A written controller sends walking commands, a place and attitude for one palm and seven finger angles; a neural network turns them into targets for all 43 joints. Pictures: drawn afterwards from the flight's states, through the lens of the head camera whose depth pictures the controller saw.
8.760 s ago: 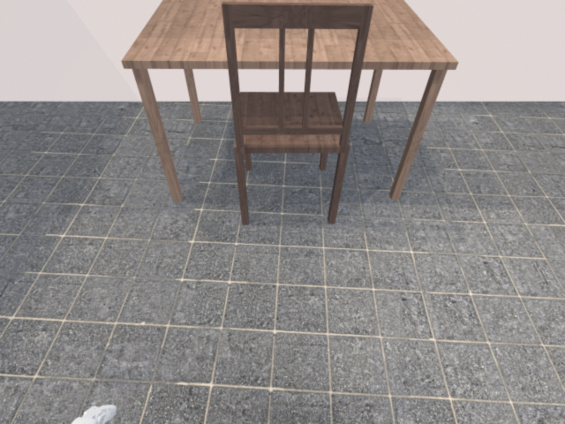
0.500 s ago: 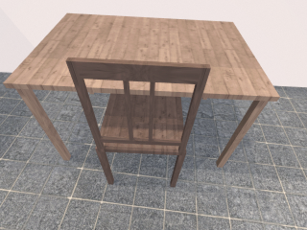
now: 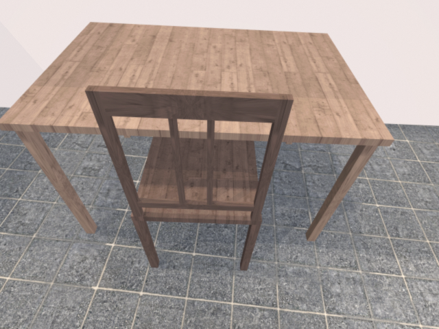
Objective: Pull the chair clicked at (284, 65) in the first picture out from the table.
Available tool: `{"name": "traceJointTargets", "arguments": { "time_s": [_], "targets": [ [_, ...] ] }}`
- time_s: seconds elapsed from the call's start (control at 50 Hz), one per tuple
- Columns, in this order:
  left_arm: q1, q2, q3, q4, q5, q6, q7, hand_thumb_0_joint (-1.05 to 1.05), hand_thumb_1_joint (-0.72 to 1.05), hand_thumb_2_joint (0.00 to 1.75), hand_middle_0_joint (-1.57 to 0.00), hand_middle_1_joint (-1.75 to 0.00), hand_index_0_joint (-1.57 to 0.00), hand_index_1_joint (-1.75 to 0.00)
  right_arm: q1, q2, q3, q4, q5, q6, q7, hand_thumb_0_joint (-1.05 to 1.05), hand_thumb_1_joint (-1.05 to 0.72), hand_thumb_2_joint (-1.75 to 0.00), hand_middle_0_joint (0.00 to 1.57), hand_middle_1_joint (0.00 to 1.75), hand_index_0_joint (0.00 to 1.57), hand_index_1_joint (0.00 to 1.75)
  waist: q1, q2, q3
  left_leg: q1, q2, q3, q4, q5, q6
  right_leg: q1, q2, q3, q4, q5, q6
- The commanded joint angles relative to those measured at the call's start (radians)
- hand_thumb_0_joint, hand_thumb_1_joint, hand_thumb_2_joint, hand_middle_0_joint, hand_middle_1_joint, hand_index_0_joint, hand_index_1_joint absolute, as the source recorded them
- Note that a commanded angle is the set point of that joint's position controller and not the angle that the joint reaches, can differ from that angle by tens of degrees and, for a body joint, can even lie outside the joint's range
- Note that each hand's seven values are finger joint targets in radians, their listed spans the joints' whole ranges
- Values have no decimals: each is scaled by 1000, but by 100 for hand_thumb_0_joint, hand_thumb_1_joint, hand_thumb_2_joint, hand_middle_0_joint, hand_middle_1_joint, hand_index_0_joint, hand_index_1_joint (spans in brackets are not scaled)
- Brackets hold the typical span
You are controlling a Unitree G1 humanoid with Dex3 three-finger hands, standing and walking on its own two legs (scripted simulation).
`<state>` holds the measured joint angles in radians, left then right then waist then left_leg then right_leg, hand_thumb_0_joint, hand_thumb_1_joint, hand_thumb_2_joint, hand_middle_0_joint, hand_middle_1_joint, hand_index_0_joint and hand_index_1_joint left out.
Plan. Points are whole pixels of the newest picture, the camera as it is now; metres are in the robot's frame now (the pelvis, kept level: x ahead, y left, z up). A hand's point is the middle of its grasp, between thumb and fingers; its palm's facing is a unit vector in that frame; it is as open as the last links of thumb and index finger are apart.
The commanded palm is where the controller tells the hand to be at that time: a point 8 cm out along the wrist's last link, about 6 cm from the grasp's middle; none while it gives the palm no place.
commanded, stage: shuffle to correct the standing spot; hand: left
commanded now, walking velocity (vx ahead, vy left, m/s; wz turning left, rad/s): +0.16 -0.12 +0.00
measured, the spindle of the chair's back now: (178, 166) +0.52 +0.14 -0.06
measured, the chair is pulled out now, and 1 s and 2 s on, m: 0.00 0.00 0.00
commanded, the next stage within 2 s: come to a stop and stand still in 0.40 s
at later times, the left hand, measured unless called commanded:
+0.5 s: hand out of the picture +0.03 +0.09 -0.19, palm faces +0.04 -0.99 -0.12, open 7.4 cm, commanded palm none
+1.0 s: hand out of the picture +0.13 +0.09 -0.19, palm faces +0.08 -0.97 -0.22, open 7.3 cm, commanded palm none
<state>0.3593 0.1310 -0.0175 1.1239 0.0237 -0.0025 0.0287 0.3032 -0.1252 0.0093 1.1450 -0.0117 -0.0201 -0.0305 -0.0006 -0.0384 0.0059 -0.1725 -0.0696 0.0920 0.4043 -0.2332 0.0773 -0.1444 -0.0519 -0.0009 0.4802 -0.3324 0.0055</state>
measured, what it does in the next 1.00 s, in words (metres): steps to the right: right foot, then left foot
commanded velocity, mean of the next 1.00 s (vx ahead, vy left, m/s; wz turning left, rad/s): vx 0.03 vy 0.01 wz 0.00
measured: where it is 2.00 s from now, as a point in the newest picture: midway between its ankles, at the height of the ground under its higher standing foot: outside the picture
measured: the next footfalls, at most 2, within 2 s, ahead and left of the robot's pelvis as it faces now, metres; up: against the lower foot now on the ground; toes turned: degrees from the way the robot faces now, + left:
right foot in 0.64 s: +0.12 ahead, -0.23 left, +0.00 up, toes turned +1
left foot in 0.86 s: +0.12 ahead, -0.01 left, +0.00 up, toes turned +8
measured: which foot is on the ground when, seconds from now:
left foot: down 0.00-0.66, up 0.68-0.84, down 0.86-1.00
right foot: down 0.00-0.38, up 0.40-0.62, down 0.64-1.00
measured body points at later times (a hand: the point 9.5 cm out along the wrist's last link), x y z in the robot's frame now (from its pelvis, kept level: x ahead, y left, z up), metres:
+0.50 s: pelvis +0.08 -0.06 -0.01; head +0.09 -0.05 +0.44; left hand +0.03 +0.14 -0.17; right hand +0.08 -0.28 -0.16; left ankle +0.03 +0.05 -0.74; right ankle +0.01 -0.15 -0.67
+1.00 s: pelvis +0.09 -0.10 -0.01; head +0.11 -0.09 +0.44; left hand +0.12 +0.14 -0.17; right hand +0.14 -0.33 -0.16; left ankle +0.09 -0.02 -0.74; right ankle +0.12 -0.22 -0.72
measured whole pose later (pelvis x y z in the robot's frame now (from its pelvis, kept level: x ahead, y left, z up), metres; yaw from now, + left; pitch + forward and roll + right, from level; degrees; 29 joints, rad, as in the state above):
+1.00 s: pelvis +0.09 -0.10 -0.01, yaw +2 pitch -2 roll +2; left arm 0.21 0.19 0.03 1.02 0.02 0.05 0.05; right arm 0.21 -0.15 -0.02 1.03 -0.02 0.02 -0.03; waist 0.02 -0.06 0.09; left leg -0.18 -0.04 0.16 0.50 -0.28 0.06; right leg -0.37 -0.07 -0.02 0.80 -0.41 -0.01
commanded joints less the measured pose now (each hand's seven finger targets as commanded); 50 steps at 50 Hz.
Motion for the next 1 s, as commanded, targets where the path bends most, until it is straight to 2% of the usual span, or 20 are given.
{"name": "traceJointTargets", "arguments": {
  "time_s": [0.0,0.16,0.22,0.28,0.32,0.34,0.36,0.38,0.44,0.58,0.6,0.62,0.64,0.66,0.7,0.76,0.86,0.92,0.96,0.98],
  "targets": [
    [78,45,20,-19,8,-5,-1,0,90,90,-20,-30,-20,-30,77,-137,-37,-22,2,-10,-7,0,-90,-90,20,30,20,30,-2,100,135,-28,265,-311,-222,-281,47,-175,11,-55,55,-52,-33],
    [168,76,36,15,-4,-34,6,0,90,90,-20,-30,-20,-30,34,-68,-26,-42,2,-32,-7,0,-90,-90,20,30,20,30,20,-92,74,-136,122,-73,99,75,-10,31,-83,85,-90,263,-93],
    [216,109,47,26,-5,-41,14,0,90,90,-20,-30,-20,-30,1,-40,-22,-54,-1,-32,-7,0,-90,-90,20,30,20,30,35,-178,62,-256,78,15,262,-112,-38,149,-181,169,-101,610,-165],
    [201,98,46,24,5,-41,20,0,90,90,-20,-30,-20,-30,-38,-31,-24,-61,-1,-33,-6,0,-90,-90,20,30,20,30,29,-97,82,-271,86,13,259,-236,-37,156,-185,143,-53,814,-205],
    [128,93,40,6,-6,-41,14,0,90,90,-20,-30,-20,-30,68,-27,-26,-16,-1,-40,-9,0,-90,-90,20,30,20,30,-44,-43,52,-20,76,17,63,12,-22,19,-107,50,78,839,-148],
    [89,80,36,-11,-13,-42,9,0,90,90,-20,-30,-20,-30,161,-77,-36,16,-6,-47,-17,0,-90,-90,20,30,20,30,-83,52,6,158,160,-96,29,274,19,-111,-33,-4,245,720,-99],
    [59,51,30,-37,-18,-49,5,0,90,90,-20,-30,-20,-30,267,-153,-51,48,-15,-48,-27,0,-90,-90,20,30,20,30,-110,222,-44,302,358,-330,9,576,125,-295,51,-84,453,255,-48],
    [18,52,33,-61,-8,-45,8,0,90,90,-20,-30,-20,-30,289,-167,-52,58,-15,-39,-27,0,-90,-90,20,30,20,30,-101,262,6,264,476,-424,-69,684,206,-401,69,-56,631,-248,-48],
    [-9,51,49,-81,4,-16,-3,0,90,90,-20,-30,-20,-30,117,-137,-49,-6,-15,-35,-18,0,-90,-90,20,30,20,30,-27,152,159,39,453,-319,-104,406,177,-431,-19,23,662,-214,-54],
    [134,23,49,-41,0,-21,-7,0,90,90,-20,-30,-20,-30,-17,-140,-42,-60,-9,-17,-4,0,-90,-90,20,30,20,30,75,127,87,-155,224,-39,92,193,-9,-1,17,-108,62,184,-3],
    [175,78,53,-24,2,-35,2,0,90,90,-20,-30,-20,-30,8,-106,-36,-60,-3,-15,-1,0,-90,-90,20,30,20,30,80,-14,59,-152,156,-18,205,90,-54,37,-29,-17,-33,364,-4],
    [149,153,61,-32,0,-48,9,0,90,90,-20,-30,-20,-30,59,-53,-28,-65,5,-5,1,0,-90,-90,20,30,20,30,42,-195,29,-188,84,3,299,-186,-89,40,-200,193,-110,596,-62],
    [103,198,60,-59,-2,-46,5,0,90,90,-20,-30,-20,-30,107,-47,-30,-67,14,10,-4,0,-90,-90,20,30,20,30,8,-207,-28,-117,89,-35,369,-388,-90,-29,-315,274,-180,597,-138],
    [29,215,62,-91,6,-34,1,0,90,90,-20,-30,-20,-30,139,-40,-31,-53,12,13,0,0,-90,-90,20,30,20,30,-20,-112,-11,-54,98,-45,362,-363,-78,-130,-299,235,-184,380,-161],
    [-31,196,67,-102,5,-31,13,0,90,90,-20,-30,-20,-30,90,-45,-31,-63,13,26,-4,0,-90,-90,20,30,20,30,-8,-245,34,-127,114,-34,351,-293,-91,-81,-264,214,-98,727,-172],
    [-20,198,74,-107,5,-17,27,0,90,90,-20,-30,-20,-30,66,-63,-38,-75,22,31,-6,0,-90,-90,20,30,20,30,14,-166,-25,-146,95,-28,280,-274,-100,27,-282,158,-3,997,-208],
    [-76,201,88,-143,-8,15,32,0,90,90,-20,-30,-20,-30,76,-78,-48,-90,10,36,-1,0,-90,-90,20,30,20,30,-8,-40,-63,74,98,16,-14,81,-95,-91,-210,98,67,646,-138],
    [-108,118,72,-163,-5,44,31,0,90,90,-20,-30,-20,-30,-23,-126,-52,-135,-4,29,5,0,-90,-90,20,30,20,30,11,325,42,-55,327,-193,-145,449,69,-179,-2,-56,382,-158,-13],
    [-65,127,80,-149,-1,65,33,0,90,90,-20,-30,-20,-30,-107,-120,-44,-172,-4,28,0,0,-90,-90,20,30,20,30,49,191,72,-189,317,-168,-145,336,114,-156,-6,16,568,-167,-11],
    [37,157,51,-79,-16,22,48,0,90,90,-20,-30,-20,-30,-192,-235,-62,-230,5,9,13,0,-90,-90,20,30,20,30,64,319,-29,-46,336,-139,65,593,86,-240,-63,50,457,-171,-48]
  ]
}}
